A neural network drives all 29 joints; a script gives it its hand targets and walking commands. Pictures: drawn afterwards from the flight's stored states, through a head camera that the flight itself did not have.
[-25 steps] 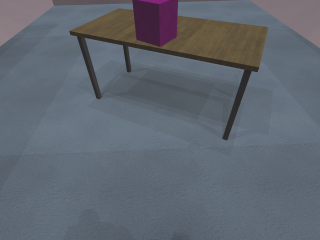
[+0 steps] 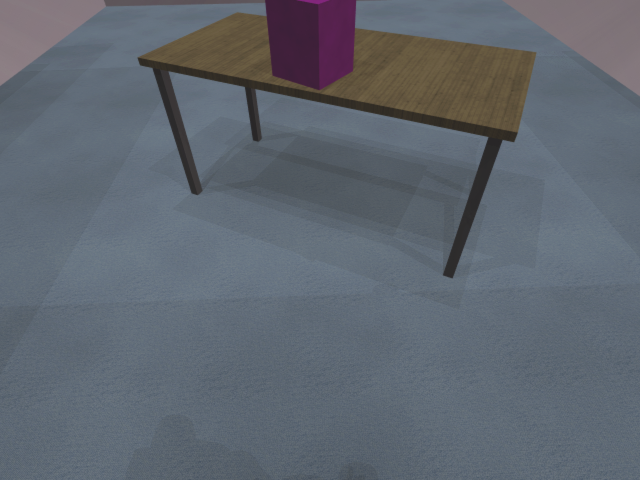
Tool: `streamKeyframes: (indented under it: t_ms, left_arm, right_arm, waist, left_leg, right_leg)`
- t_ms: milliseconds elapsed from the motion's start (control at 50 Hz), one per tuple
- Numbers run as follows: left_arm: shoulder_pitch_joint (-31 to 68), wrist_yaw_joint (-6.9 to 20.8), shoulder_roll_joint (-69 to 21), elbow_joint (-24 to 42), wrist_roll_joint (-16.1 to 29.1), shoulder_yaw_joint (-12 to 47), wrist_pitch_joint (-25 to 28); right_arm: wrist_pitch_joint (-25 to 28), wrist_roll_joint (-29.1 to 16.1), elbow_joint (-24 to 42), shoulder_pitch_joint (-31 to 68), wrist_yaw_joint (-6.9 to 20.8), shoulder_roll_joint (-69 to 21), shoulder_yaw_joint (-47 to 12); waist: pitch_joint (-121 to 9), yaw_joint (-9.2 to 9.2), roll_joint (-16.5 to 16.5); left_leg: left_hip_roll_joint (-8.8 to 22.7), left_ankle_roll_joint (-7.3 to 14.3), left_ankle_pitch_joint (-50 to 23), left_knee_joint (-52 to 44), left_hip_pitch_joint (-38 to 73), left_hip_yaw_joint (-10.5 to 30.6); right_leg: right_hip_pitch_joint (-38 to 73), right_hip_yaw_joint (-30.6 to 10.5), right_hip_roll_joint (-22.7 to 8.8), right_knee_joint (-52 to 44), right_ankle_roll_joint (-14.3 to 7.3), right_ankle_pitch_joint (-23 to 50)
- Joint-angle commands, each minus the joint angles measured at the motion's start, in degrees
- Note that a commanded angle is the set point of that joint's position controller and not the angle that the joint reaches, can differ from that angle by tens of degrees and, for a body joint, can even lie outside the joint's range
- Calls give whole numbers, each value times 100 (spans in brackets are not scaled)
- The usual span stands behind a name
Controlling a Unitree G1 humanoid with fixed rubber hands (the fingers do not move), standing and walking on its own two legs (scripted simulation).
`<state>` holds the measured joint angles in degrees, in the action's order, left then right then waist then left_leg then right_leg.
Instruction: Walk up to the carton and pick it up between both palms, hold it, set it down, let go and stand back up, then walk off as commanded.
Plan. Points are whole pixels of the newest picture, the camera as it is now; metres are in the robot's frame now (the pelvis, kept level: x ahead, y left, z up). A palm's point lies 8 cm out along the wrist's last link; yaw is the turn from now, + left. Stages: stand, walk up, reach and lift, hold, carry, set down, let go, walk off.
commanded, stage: stand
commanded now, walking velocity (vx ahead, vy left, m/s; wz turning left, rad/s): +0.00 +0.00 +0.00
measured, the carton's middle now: (312, 35) +1.44 +0.10 +0.06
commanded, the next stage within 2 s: walk up in 0.44 s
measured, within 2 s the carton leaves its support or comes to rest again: neither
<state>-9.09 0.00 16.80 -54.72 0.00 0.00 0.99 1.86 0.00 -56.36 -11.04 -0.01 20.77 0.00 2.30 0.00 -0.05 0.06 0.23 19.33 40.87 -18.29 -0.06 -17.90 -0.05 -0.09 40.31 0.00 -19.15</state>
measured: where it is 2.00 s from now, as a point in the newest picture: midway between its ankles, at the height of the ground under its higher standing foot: outside the picture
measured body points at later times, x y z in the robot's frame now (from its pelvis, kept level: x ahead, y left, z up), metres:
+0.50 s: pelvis +0.00 +0.00 +0.00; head +0.00 +0.00 +0.45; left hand +0.10 +0.28 -0.13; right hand +0.08 -0.30 -0.12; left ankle +0.03 +0.12 -0.72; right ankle +0.03 -0.12 -0.72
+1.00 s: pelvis +0.05 +0.08 +0.00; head +0.06 +0.07 +0.44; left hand +0.10 +0.40 -0.12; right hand +0.12 -0.26 -0.11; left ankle +0.06 +0.14 -0.72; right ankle +0.02 -0.11 -0.69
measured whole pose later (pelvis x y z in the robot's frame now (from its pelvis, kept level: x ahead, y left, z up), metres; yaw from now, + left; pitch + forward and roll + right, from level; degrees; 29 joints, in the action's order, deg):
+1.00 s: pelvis +0.05 +0.08 +0.00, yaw -3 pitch -2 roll -4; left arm -17.0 0.0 22.7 -56.4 0.0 0.0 3.0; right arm 3.2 0.0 -53.5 -11.5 3.8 27.7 1.9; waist 2.9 -0.2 4.8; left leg 0.3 3.7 23.1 45.6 -20.2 -2.3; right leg -18.6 -3.3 -0.6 49.4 -0.2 -25.5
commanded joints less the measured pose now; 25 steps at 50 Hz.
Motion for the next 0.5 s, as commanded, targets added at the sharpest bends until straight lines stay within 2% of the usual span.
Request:
streamKeyframes:
  t_ms: [0, 20, 40, 60, 100, 120, 140, 160, 180, 200, 220, 240, 260, 280, 300, 320, 340, 360, 380, 400, 420, 440, 460, 480]
  left_arm:
    - [539, -20, 1340, 129, -11, -327, 75]
    - [583, -20, 1404, 73, -31, -296, 74]
    - [554, -9, 1443, 146, -3, -342, 99]
    - [494, -45, 1399, 87, -27, -344, 68]
    - [651, -29, 1375, 117, -92, -277, 133]
    - [641, -49, 1399, 71, 9, -273, 139]
    - [441, -22, 1332, 14, -39, -277, 149]
    - [464, -36, 1438, -19, 7, -291, 110]
    - [329, 1, 1316, 18, 17, -273, 98]
    - [466, 6, 1427, -1, -21, -273, 137]
    - [471, -35, 1593, -16, -35, -309, 137]
    - [598, -27, 1442, -62, 6, -286, 125]
    - [643, -12, 1441, 89, -15, -284, 123]
    - [606, -35, 1513, -3, -36, -290, 124]
    - [557, -36, 1549, -13, -2, -309, 138]
    - [867, -44, 1545, -33, -20, -330, 104]
    - [586, -12, 1555, -14, -1, -350, 115]
    - [549, -37, 1463, 7, 0, -273, 121]
    - [518, -32, 1550, -19, 32, -342, 133]
    - [419, -45, 1383, -45, 48, -266, 149]
    - [675, -69, 1480, -49, -22, -278, 96]
    - [705, -35, 1444, -7, -25, -272, 112]
    - [761, -65, 1637, -26, -79, -343, 59]
    - [679, -48, 1513, 82, -17, -304, 37]
  right_arm:
    - [108, 72, 245, 616, -61, 1070, 204]
    - [105, 80, 157, 564, -47, 1273, 177]
    - [120, 70, 96, 473, -51, 1226, 188]
    - [118, 89, 91, 565, -74, 1150, 174]
    - [110, 37, 190, 480, -68, 1073, 141]
    - [64, 29, 110, 526, -46, 1216, 217]
    - [94, 89, 72, 275, -37, 1178, 207]
    - [92, 61, 98, 522, -13, 1182, 216]
    - [68, 123, 110, 652, -35, 1356, 278]
    - [58, 55, 63, 612, -28, 1186, 192]
    - [70, 33, 85, 355, -17, 1228, 255]
    - [90, 47, 119, 481, -35, 1185, 231]
    - [90, 16, 142, 494, -33, 1066, 181]
    - [78, 57, 66, 379, -44, 1147, 203]
    - [77, 87, 121, 461, -57, 1243, 209]
    - [75, 60, 171, 601, -50, 978, 176]
    - [62, 69, 52, 304, -56, 1127, 174]
    - [74, 47, 57, 453, -65, 1146, 163]
    - [95, 45, 19, 300, -16, 1145, 189]
    - [89, 64, 68, 486, -26, 1101, 192]
    - [69, 36, 119, 512, -44, 1102, 167]
    - [87, 73, 93, 533, -29, 1096, 232]
    - [84, 53, 151, 550, -55, 1136, 191]
    - [68, 73, 78, 443, -55, 1148, 179]
  waist:
    - [28, 65, -32]
    - [27, 62, 40]
    - [-203, 86, 133]
    - [-92, 143, 267]
    - [84, -53, -356]
    - [-35, 10, -355]
    - [-292, -73, -240]
    - [3, 23, -91]
    - [-202, 192, -62]
    - [127, 145, 259]
    - [39, -27, 327]
    - [128, -8, -30]
    - [28, 15, -156]
    - [-45, 8, -197]
    - [-84, -40, 313]
    - [101, -124, -53]
    - [60, 18, -186]
    - [-131, -24, -48]
    - [-339, -38, 87]
    - [-200, 80, -123]
    - [27, -119, -107]
    - [-24, -20, -496]
    - [-35, -96, -209]
    - [43, -23, -97]
  left_leg:
    - [635, 366, -620, -1691, 241, 892]
    - [625, 283, -401, -1638, 136, 836]
    - [604, 292, -681, -1652, 233, 815]
    - [644, 359, -661, -1665, 87, 861]
    - [594, 279, -653, -1554, 255, 732]
    - [513, 303, -540, -1533, 320, 774]
    - [569, 337, -569, -1584, 477, 806]
    - [587, 306, -433, -1588, 304, 851]
    - [671, 324, -253, -1654, 240, 906]
    - [594, 301, -360, -1662, 179, 836]
    - [631, 301, -387, -1631, 93, 858]
    - [647, 308, -282, -1667, 178, 880]
    - [654, 303, -410, -1595, 216, 860]
    - [575, 291, -369, -1630, 351, 764]
    - [566, 271, -379, -1510, 358, 794]
    - [503, 349, -403, -1608, 181, 674]
    - [584, 377, -782, -1587, 147, 894]
    - [570, 309, -824, -1457, 324, 897]
    - [515, 304, -836, -1459, 305, 796]
    - [554, 331, -779, -1461, 258, 816]
    - [581, 345, -714, -1497, 163, 849]
    - [537, 295, -526, -1450, 204, 771]
    - [445, 274, -676, -1313, 258, 659]
    - [439, 235, -563, -1360, 386, 729]
  right_leg:
    - [119, -787, -561, -1505, -393, 183]
    - [319, -681, -589, -1476, -364, 418]
    - [514, -689, -528, -1394, -363, 639]
    - [547, -675, -540, -1440, -382, 611]
    - [273, -797, -657, -1659, -388, 584]
    - [223, -825, -620, -1612, -384, 607]
    - [263, -785, -612, -1557, -432, 372]
    - [213, -710, -538, -1553, -346, 487]
    - [268, -661, -527, -1403, -341, 383]
    - [114, -719, -553, -1443, -353, 430]
    - [247, -787, -556, -1442, -334, 398]
    - [46, -857, -572, -1452, -371, 283]
    - [127, -730, -614, -1637, -391, 218]
    - [167, -862, -569, -1620, -419, 76]
    - [229, -892, -621, -1764, -413, 215]
    - [234, -855, -617, -1760, -387, 202]
    - [368, -845, -632, -1583, -431, 414]
    - [284, -855, -612, -1549, -356, 631]
    - [433, -834, -674, -1460, -371, 568]
    - [346, -867, -621, -1519, -395, 595]
    - [169, -889, -730, -1586, -397, 480]
    - [235, -826, -683, -1671, -390, 316]
    - [120, -1042, -759, -1730, -436, 251]
    - [-51, -1004, -716, -1782, -399, -118]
